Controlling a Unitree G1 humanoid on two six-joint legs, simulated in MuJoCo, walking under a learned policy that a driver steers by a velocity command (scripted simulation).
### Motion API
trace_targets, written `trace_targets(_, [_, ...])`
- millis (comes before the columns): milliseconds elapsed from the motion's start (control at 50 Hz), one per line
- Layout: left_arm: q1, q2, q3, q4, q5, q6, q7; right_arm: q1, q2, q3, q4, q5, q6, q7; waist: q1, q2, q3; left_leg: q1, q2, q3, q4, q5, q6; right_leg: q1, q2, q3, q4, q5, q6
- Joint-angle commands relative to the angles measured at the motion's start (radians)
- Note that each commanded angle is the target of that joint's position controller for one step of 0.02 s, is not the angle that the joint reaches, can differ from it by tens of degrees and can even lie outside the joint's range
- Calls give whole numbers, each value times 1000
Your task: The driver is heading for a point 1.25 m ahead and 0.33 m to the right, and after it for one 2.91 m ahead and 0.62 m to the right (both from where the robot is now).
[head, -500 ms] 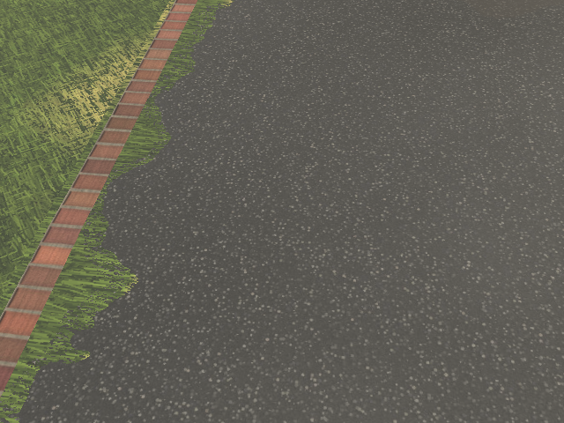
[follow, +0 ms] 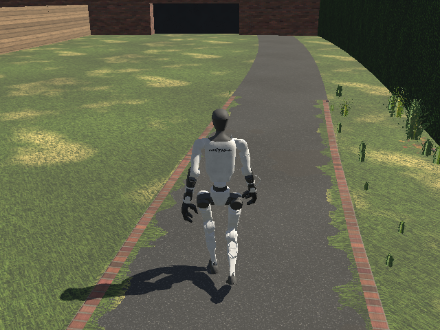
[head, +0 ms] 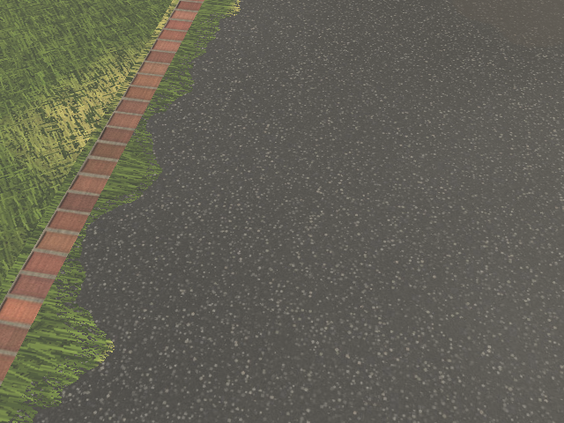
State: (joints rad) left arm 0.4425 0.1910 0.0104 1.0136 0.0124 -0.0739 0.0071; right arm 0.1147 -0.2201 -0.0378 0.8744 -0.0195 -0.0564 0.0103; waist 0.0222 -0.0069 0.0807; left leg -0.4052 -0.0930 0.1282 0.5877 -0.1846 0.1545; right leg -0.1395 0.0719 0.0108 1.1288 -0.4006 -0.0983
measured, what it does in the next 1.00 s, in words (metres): walks ahead: right foot, then left foot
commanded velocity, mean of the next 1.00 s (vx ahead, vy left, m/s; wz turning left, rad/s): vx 0.47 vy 0.00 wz -0.07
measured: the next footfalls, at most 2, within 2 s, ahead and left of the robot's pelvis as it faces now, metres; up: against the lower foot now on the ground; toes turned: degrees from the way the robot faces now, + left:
right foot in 0.48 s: +0.44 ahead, -0.12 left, +0.00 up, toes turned -3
left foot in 1.00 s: +0.71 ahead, +0.04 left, +0.00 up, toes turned -4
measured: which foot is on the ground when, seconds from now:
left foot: down 0.00-0.50, up 0.52-0.98, down 1.00-1.00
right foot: up 0.00-0.46, down 0.48-1.00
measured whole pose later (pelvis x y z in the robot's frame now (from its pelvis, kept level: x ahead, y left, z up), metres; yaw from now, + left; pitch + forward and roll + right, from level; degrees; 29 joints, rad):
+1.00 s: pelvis +0.53 -0.03 +0.01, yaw -5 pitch +0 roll -2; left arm 0.49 0.17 0.03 1.05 0.02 -0.07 0.01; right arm -0.01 -0.19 -0.01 0.86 -0.02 -0.07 0.00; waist 0.10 0.03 0.07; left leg -0.47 0.01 0.02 0.52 0.00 0.04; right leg 0.01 0.09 0.02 0.40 -0.39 -0.06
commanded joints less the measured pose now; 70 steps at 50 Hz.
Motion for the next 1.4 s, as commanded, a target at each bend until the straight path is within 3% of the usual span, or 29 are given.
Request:
trace_targets(20, [-48,131,33,-97,12,-16,-11,141,-74,-25,24,9,-12,5,-40,-25,-17,301,387,-580,-427,-200,169,-448,-107,57,194,96,-17])
trace_targets(60, [-24,80,24,-88,26,10,-22,166,-40,-9,59,5,-34,-2,13,-11,-7,177,321,-430,-453,-29,118,-342,-145,55,97,110,5])
trace_targets(120, [-75,59,22,-105,25,29,-32,236,-71,-12,102,11,-56,-2,22,21,7,157,283,-317,-485,101,106,-377,-169,15,1,172,33])
trace_targets(260, [-385,61,16,-198,10,32,-39,380,-80,-1,148,16,-52,-4,-62,53,29,303,228,-202,-482,317,23,-504,-167,-65,-347,431,72])
trace_targets(380, [-537,68,13,-247,8,23,-37,465,-91,4,186,-4,-43,-23,-104,75,36,523,284,-205,-398,491,42,-529,-119,-88,-512,364,46])
trace_targets(440, [-455,87,24,-231,9,9,-29,419,-112,-1,189,-8,-41,-32,-40,90,0,546,302,-181,-270,769,26,-364,-64,-105,-587,241,-3])
trace_targets(460, [-339,104,35,-192,10,2,-21,405,-122,-3,191,-6,-39,-31,8,92,-57,534,292,-169,-147,872,13,-225,-31,-115,-623,227,-25])
trace_targets(480, [-161,133,51,-132,19,-8,-11,383,-122,-2,186,1,-38,-29,85,69,-147,445,258,-136,42,816,-6,5,-36,-102,-678,278,-57])
trace_targets(500, [24,215,76,-94,46,-15,2,369,-93,9,150,12,-43,-26,147,-8,-275,224,212,-105,328,479,-23,281,-246,121,-678,197,-113])
trace_targets(520, [57,290,95,-86,52,-8,-3,495,6,23,144,46,-40,-17,85,-230,-387,-133,20,-59,696,-302,-67,513,-521,608,-772,176,-264])
trace_targets(540, [0,227,88,-86,9,3,-15,427,-106,-7,152,16,-37,-21,81,-67,-317,-218,60,-187,760,-293,-49,429,-468,632,-833,132,-243])
trace_targets(560, [-109,178,73,-98,-1,0,-19,337,-99,-10,118,13,-42,-17,36,-54,-167,-245,106,-188,725,-192,-46,281,-432,464,-863,168,-208])
trace_targets(580, [-162,127,62,-100,2,-8,-23,290,-79,-8,108,10,-44,-14,12,-14,-97,-215,137,-181,674,-132,-51,161,-387,361,-900,278,-179])
trace_targets(620, [-169,65,42,-73,2,-20,-17,292,-45,-7,109,-13,-19,-2,-44,-34,-58,-128,172,-172,589,-96,-71,29,-304,218,-941,382,-120])
trace_targets(700, [-73,101,45,-21,-4,-40,-12,230,-22,-8,84,-20,11,18,-63,-45,-32,-165,184,-130,507,-28,-101,-8,-270,120,-986,485,-117])
trace_targets(820, [40,105,36,9,-5,-32,-9,-55,-26,2,-17,-7,11,19,-1,-51,22,-227,177,-82,188,163,-147,25,-229,106,-998,553,-107])
trace_targets(880, [79,115,35,20,1,-24,-1,-113,-21,9,-34,0,6,6,18,-62,16,-173,124,-63,78,185,-149,77,-218,88,-898,820,-89])
trace_targets(940, [68,131,42,11,10,-11,7,-100,-50,5,-43,8,-8,-13,10,-99,-21,-86,87,-87,11,139,-127,118,-213,114,-772,943,-68])
trace_targets(980, [15,143,51,-11,6,-7,12,45,-92,-10,1,7,-24,-27,-47,-99,-70,84,63,-105,-102,143,-102,110,-188,141,-629,942,-33])
trace_targets(1000, [-11,139,53,-24,-10,-8,10,159,-121,-21,30,-6,-42,-35,-101,-49,-124,259,105,-120,-189,317,-84,40,-140,117,-464,832,-8])
trace_targets(1020, [-8,91,42,-77,-33,-12,13,280,-202,-38,31,-32,-56,-45,-119,68,-276,527,354,-309,-111,749,-36,-142,-75,78,-200,421,19])
trace_targets(1040, [171,10,32,-69,-72,9,29,253,-244,-47,4,-18,-40,-30,-51,256,-474,735,629,-533,-51,1121,130,-336,47,3,98,-314,37])
trace_targets(1060, [151,120,60,-42,-27,34,37,204,-175,-41,-30,14,-17,-26,-49,107,-461,597,563,-518,-110,890,129,-345,-8,42,152,-242,35])
trace_targets(1100, [19,98,71,-71,10,56,17,57,-70,-9,-55,9,-3,-39,-7,82,-205,323,446,-343,-235,530,72,-373,-69,30,112,-111,63])
trace_targets(1140, [2,84,79,-83,29,87,-2,52,-67,-7,-48,6,3,-57,16,135,-123,165,387,-224,-297,451,57,-326,-86,9,96,-44,92])
trace_targets(1200, [-9,71,81,-105,21,117,-4,63,-88,-13,-48,-4,-4,-58,37,104,-147,118,393,-160,-315,406,86,-311,-82,-6,68,-10,100])
trace_targets(1280, [-124,78,74,-169,23,143,-20,61,-113,-22,-52,-11,8,-55,18,137,-131,103,394,-107,-353,128,75,-316,-113,-30,-121,49,94])
trace_targets(1360, [-204,98,67,-227,14,149,-38,77,-164,-39,-58,-13,31,-46,-13,135,-146,109,426,-77,-336,2,63,-227,-100,-79,-285,17,78])
trace_targets(1400, [-208,115,69,-249,13,144,-48,92,-201,-54,-63,-11,40,-36,-24,148,-164,107,450,-93,-361,-246,37,-171,-90,-103,-369,-29,55])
